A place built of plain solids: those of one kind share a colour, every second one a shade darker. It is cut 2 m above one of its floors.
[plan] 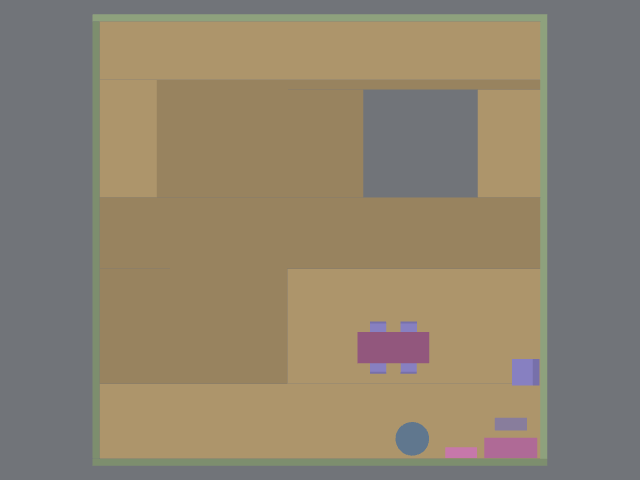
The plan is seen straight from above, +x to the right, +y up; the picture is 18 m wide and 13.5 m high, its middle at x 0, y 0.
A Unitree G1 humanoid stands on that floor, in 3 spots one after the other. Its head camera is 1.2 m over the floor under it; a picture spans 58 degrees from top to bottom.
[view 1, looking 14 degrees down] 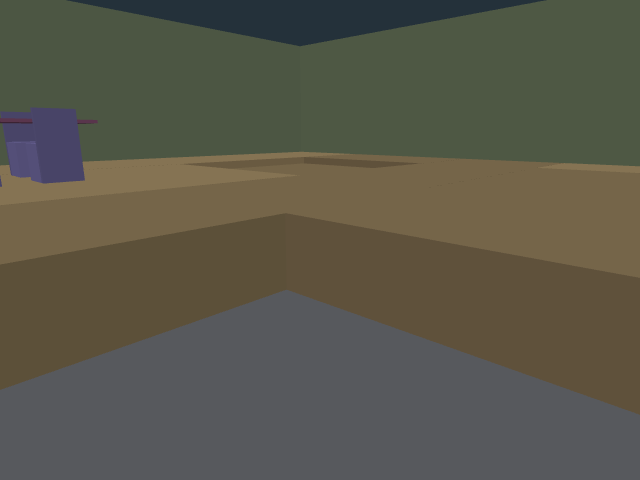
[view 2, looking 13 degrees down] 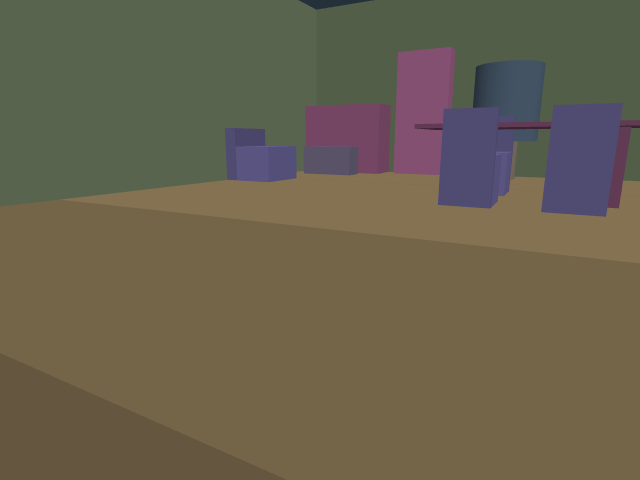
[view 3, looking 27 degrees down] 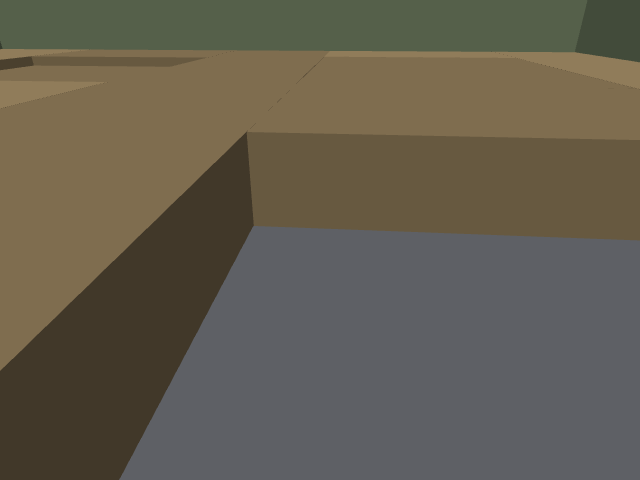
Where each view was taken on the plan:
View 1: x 3.38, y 3.57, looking -137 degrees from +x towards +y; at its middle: floor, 3.05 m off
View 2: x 1.74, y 1.74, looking -61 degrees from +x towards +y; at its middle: floor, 2.63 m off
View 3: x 3.72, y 1.85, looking -175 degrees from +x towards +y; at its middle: ground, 2.64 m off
